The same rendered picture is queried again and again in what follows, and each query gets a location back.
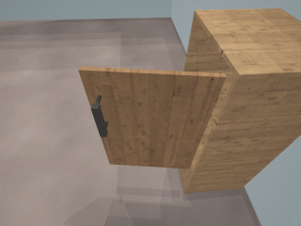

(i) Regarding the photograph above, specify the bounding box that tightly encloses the handle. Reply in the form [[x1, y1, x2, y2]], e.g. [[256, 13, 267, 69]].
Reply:
[[91, 95, 108, 137]]

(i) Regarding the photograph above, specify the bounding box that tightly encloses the cupboard door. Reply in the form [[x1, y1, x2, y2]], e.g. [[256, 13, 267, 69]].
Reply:
[[78, 66, 227, 170]]

